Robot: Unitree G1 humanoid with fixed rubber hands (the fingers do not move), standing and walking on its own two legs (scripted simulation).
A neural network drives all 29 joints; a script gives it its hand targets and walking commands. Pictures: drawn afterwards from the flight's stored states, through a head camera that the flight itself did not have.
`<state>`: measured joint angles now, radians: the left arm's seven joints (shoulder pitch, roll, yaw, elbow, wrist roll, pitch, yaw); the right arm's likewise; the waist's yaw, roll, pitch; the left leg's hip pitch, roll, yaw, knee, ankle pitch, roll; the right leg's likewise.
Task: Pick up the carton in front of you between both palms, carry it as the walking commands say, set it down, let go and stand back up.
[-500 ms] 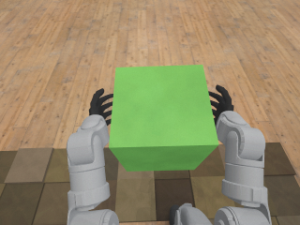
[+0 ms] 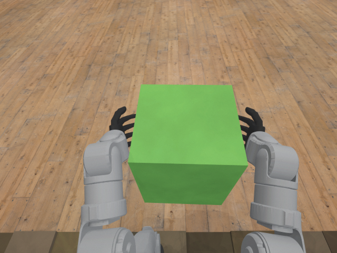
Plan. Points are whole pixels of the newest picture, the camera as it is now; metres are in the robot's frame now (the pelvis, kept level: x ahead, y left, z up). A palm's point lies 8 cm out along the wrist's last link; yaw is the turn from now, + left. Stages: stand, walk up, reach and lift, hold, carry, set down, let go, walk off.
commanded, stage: carry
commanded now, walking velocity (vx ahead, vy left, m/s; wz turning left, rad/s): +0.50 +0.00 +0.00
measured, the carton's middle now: (184, 149) +0.35 +0.01 +0.05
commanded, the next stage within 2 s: none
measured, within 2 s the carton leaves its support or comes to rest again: neither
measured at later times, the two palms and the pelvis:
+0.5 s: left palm (136, 45) +0.64 +0.15 +0.18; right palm (238, 42) +0.64 -0.15 +0.18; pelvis +0.32 +0.00 +0.02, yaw +0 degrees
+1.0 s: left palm (150, 33) +0.95 +0.15 +0.07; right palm (219, 30) +0.96 -0.15 +0.08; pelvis +0.63 +0.00 -0.02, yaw -1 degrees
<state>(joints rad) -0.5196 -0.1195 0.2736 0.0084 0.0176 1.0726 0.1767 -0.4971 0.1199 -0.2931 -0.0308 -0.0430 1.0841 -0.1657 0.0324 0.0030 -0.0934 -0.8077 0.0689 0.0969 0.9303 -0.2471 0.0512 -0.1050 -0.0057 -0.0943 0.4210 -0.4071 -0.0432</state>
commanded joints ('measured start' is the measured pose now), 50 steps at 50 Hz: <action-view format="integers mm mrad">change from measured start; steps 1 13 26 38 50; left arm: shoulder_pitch -560 -546 -439 -441 -532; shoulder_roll -739 -573 -603 -803 -699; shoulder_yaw -595 -556 -561 -727 -646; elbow -66 -269 -204 -303 -95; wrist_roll -161 -150 -169 -252 -155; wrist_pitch -30 21 162 44 -91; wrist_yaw -53 11 -43 -114 -41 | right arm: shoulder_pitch -630 -673 -489 -437 -473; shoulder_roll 758 651 664 835 689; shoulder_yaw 652 700 639 742 591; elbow -50 -283 -143 -224 -7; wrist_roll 189 352 233 196 117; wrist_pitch -45 0 139 38 -91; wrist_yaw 18 14 18 42 9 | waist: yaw -96 -102 -23 14 -121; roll -178 99 3 -141 -3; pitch -343 -428 -305 -304 -464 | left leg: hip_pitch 482 851 685 -47 893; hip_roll -177 189 29 1 -40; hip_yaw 168 -343 -24 -58 -33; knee -301 -471 -62 155 -408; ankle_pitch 112 273 313 -1 296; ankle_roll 30 221 20 -44 50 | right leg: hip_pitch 48 -624 -53 215 -80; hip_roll -132 -55 -30 -240 -81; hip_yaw -58 126 -20 266 -1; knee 276 587 -47 -78 543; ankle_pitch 1153 48 479 502 673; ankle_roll -58 11 0 -146 9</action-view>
